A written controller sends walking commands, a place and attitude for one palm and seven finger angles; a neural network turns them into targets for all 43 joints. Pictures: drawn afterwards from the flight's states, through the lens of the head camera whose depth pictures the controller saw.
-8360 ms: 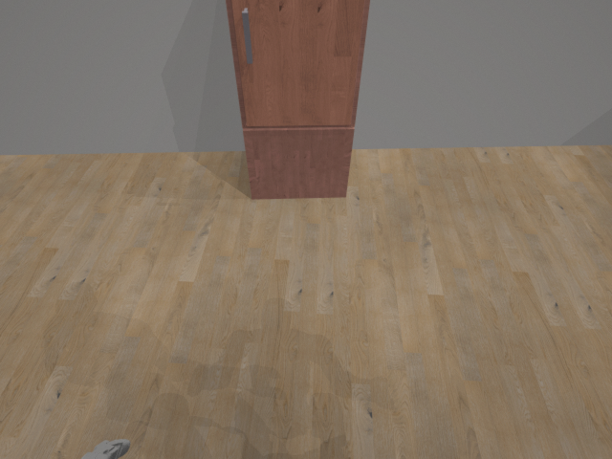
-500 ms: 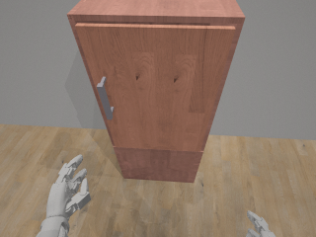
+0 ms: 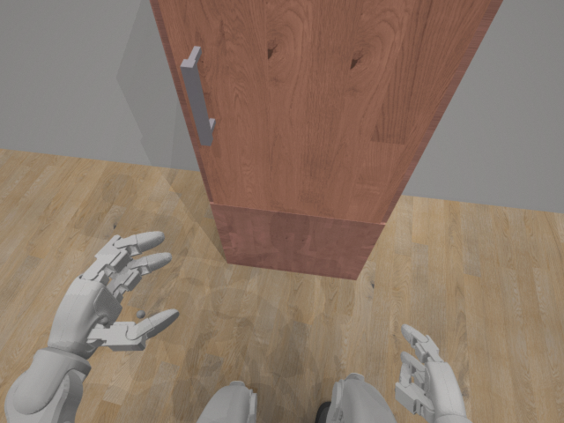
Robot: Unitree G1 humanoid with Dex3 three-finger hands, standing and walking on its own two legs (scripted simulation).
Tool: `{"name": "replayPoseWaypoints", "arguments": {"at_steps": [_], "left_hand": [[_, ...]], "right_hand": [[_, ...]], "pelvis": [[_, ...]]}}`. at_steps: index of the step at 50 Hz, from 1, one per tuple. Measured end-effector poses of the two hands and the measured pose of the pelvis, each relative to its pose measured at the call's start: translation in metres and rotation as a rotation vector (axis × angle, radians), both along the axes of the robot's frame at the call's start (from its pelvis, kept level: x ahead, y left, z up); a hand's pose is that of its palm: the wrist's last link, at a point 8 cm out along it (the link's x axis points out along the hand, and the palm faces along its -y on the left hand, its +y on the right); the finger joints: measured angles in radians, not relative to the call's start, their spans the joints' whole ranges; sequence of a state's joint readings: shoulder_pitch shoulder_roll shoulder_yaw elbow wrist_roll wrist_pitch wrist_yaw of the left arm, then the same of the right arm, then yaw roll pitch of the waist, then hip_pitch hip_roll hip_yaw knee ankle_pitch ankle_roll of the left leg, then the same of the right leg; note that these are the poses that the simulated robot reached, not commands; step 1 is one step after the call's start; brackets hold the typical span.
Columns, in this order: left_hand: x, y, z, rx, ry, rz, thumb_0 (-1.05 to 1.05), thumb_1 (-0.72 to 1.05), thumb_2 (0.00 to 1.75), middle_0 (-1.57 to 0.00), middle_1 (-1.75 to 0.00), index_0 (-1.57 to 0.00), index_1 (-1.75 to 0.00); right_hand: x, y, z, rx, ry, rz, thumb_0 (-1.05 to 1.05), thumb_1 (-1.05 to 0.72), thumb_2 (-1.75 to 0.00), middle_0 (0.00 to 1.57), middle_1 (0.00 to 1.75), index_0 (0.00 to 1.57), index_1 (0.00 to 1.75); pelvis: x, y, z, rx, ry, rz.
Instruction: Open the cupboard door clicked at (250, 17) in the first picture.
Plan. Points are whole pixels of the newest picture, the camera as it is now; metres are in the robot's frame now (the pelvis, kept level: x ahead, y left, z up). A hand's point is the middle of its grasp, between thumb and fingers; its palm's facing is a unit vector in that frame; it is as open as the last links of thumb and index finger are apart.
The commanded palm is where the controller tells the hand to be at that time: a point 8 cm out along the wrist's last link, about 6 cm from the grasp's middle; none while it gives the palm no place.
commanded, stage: raise the hand with hooked fingers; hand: left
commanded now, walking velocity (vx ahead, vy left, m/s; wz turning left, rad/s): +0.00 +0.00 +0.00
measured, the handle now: (201, 99) +0.58 +0.18 +0.09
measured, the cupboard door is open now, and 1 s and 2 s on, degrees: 0 0 0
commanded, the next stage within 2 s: move the hooked fingers beside the handle in 1.38 s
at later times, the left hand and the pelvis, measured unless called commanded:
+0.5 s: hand (83, 276) +0.27 +0.26 +0.08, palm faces -0.04 -1.00 -0.08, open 13.2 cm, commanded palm +0.24 +0.31 +0.08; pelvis +0.02 +0.02 +0.03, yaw +0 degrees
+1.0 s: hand (66, 227) +0.32 +0.29 +0.11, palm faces -0.06 -1.00 -0.05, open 14.0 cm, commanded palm +0.29 +0.33 +0.10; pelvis +0.02 +0.02 +0.04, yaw +0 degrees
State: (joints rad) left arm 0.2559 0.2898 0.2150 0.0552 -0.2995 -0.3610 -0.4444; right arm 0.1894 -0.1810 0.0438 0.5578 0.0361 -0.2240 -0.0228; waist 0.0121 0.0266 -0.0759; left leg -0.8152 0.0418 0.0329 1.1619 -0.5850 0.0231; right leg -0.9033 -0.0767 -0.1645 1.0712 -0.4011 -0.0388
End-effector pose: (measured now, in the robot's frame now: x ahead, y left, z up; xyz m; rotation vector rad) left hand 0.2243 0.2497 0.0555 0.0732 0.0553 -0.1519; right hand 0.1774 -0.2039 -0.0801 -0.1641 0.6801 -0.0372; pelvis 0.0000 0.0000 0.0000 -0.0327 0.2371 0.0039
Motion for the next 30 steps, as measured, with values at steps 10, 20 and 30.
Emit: {"name": "replayPoseWaypoints", "arguments": {"at_steps": [10,20,30], "left_hand": [[-0.007,0.039,0.013,0.003,0.016,0.162,0.01,0.03,0.53,-0.26,-0.86,-0.27,-0.86],[0.012,0.049,0.010,0.007,0.022,0.069,0.00,-0.21,0.43,-0.28,-1.01,-0.28,-1.01],[0.033,0.078,0.037,0.004,-0.017,0.141,0.00,-0.42,0.34,-0.29,-1.14,-0.30,-1.15]], "right_hand": [[-0.042,-0.024,0.019,-0.096,0.071,-0.069,0.01,-0.90,-0.90,0.20,0.30,0.20,0.30],[-0.011,-0.036,0.045,-0.187,-0.027,-0.041,0.01,-0.91,-0.90,0.20,0.30,0.20,0.30],[0.011,-0.010,0.054,-0.129,-0.060,0.016,0.01,-0.91,-0.90,0.20,0.30,0.20,0.30]], "pelvis": [[0.005,0.012,0.016,0.008,-0.005,-0.013],[0.009,0.019,0.018,-0.008,-0.026,0.005],[0.019,0.020,0.029,-0.012,-0.043,0.009]]}}
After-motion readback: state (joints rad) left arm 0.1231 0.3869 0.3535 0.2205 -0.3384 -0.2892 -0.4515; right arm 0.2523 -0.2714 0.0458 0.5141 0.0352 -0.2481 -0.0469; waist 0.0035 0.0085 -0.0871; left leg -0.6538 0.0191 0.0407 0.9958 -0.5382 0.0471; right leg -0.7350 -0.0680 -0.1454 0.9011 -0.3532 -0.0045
